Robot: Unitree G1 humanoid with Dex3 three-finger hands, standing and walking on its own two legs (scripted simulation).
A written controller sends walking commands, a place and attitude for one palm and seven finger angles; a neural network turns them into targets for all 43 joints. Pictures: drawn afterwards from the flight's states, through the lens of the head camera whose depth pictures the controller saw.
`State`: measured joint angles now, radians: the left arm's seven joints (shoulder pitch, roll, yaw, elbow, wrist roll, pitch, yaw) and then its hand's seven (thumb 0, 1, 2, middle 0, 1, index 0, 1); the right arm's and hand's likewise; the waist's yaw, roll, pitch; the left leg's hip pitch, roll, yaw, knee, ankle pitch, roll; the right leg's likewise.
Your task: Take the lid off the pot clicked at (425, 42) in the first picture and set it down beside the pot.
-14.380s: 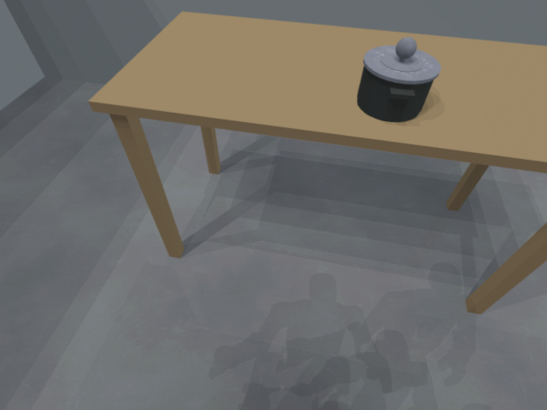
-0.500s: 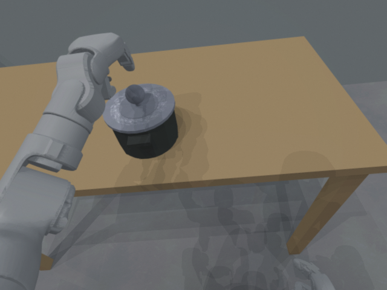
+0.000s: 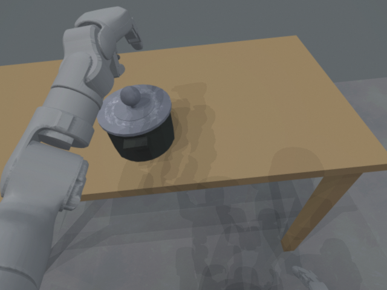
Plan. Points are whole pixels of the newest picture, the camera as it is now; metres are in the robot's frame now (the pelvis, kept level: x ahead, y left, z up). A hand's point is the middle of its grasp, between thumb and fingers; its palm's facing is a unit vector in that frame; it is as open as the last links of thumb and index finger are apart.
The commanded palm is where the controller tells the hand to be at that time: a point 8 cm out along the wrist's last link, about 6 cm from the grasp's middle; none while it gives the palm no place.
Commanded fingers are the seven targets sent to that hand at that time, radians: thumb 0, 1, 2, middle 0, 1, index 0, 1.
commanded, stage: move the open hand above the knob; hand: left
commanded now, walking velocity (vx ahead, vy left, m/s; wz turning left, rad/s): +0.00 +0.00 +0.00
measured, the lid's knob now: (130, 96) +0.50 +0.13 +0.15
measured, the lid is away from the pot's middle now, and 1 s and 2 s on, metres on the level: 0.00 0.00 0.00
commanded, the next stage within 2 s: lower the open fingers around the knob in 1.44 s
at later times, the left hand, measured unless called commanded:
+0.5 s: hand (121, 75) +0.46 +0.12 +0.23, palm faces -0.17 -0.02 -0.99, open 9.9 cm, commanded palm +0.44 +0.14 +0.30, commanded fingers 0.00 -0.40 1.74 -0.89 -0.08 -0.89 -0.08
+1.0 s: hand (104, 67) +0.46 +0.15 +0.25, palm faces -0.15 -0.04 -0.99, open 9.9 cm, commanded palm +0.44 +0.14 +0.30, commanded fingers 0.00 -0.40 1.74 -0.89 -0.08 -0.89 -0.08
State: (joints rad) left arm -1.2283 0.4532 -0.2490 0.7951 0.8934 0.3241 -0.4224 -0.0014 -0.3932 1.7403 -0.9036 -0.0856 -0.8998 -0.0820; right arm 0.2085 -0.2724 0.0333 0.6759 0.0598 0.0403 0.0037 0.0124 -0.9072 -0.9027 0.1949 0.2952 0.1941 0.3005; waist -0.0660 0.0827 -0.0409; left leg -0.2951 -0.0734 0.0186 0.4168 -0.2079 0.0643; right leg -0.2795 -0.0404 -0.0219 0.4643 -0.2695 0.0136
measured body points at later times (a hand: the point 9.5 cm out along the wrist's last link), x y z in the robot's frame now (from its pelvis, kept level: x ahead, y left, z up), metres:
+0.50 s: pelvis +0.00 -0.01 +0.00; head +0.02 -0.05 +0.45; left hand +0.46 +0.12 +0.28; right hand +0.14 -0.25 -0.13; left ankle +0.00 +0.08 -0.74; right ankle -0.02 -0.13 -0.74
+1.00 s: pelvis -0.01 -0.01 +0.00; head +0.01 -0.05 +0.45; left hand +0.46 +0.15 +0.30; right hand +0.13 -0.26 -0.12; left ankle +0.00 +0.08 -0.74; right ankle -0.02 -0.13 -0.74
